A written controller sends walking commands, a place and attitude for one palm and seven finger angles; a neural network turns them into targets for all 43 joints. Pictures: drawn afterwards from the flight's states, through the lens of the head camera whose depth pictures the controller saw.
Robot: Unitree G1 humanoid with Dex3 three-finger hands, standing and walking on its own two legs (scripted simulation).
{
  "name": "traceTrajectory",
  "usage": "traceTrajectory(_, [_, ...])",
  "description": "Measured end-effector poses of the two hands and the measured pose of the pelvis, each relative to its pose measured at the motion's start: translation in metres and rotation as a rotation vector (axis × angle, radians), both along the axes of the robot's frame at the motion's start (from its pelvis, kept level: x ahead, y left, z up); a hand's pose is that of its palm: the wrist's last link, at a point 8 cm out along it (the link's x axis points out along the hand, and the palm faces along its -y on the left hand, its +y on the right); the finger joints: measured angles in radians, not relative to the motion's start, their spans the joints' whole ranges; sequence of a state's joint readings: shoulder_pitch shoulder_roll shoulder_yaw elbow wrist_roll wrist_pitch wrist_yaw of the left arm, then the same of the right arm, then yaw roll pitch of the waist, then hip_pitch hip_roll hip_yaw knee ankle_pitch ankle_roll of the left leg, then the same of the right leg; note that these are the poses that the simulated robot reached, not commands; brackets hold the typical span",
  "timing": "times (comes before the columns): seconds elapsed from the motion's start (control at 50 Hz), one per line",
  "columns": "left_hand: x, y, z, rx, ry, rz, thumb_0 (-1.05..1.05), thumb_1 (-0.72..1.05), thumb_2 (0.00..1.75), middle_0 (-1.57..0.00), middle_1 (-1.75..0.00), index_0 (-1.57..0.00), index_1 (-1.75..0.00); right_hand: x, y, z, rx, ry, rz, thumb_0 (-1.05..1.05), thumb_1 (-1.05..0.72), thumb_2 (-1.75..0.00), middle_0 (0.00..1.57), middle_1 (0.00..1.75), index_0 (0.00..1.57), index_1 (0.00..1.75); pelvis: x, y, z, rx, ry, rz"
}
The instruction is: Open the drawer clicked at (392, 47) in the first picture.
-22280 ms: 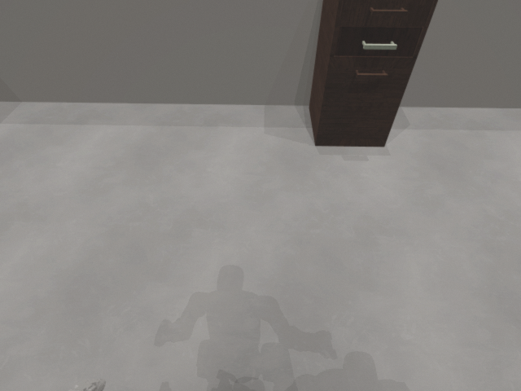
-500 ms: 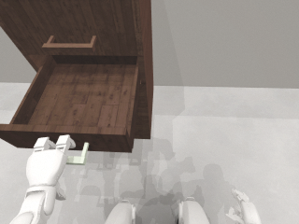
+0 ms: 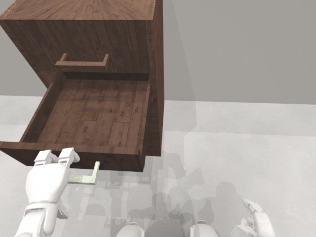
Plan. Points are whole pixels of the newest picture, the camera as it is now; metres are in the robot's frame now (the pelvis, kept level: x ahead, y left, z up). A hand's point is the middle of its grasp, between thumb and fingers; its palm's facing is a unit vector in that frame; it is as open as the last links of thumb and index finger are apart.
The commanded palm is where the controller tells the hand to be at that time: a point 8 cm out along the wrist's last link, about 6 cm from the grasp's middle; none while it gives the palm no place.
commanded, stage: lift the hand off the handle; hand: left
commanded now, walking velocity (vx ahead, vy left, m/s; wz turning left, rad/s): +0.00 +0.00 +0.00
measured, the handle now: (71, 171) +0.29 +0.28 -0.06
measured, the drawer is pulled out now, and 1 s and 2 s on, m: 0.30 0.30 0.30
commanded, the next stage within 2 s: draw the hand back to the body in 1.44 s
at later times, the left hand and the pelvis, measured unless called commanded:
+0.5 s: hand (55, 175) +0.25 +0.27 +0.02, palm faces +0.02 -0.04 -1.00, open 13.7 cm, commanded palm +0.22 +0.26 +0.07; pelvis +0.01 +0.00 +0.02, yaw +0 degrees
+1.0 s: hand (45, 169) +0.25 +0.27 +0.06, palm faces +0.01 -0.05 -1.00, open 13.8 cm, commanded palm +0.22 +0.27 +0.11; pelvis +0.01 +0.00 +0.04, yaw +0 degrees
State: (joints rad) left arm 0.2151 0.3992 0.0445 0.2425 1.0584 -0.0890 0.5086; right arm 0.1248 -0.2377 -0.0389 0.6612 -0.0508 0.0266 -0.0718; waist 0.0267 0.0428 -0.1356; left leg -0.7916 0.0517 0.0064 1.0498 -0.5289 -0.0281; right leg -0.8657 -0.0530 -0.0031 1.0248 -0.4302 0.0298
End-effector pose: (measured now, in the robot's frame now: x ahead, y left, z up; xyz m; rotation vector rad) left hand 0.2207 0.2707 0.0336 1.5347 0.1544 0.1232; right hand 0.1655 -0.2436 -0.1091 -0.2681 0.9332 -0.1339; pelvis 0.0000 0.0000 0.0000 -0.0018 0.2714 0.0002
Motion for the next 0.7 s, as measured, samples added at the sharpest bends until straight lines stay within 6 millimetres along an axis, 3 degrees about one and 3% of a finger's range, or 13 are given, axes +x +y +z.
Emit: traceTrajectory(0.7, [0.007, -0.002, 0.057, -0.008, -0.015, 0.004, 0.00, -0.49, 0.30, -0.32, -1.20, -0.32, -1.21, 0.017, 0.005, 0.040, 0.030, -0.054, 0.006, 0.01, -0.90, -0.90, 0.20, 0.30, 0.20, 0.30, 0.012, -0.001, 0.033, 0.003, -0.101, -0.006])
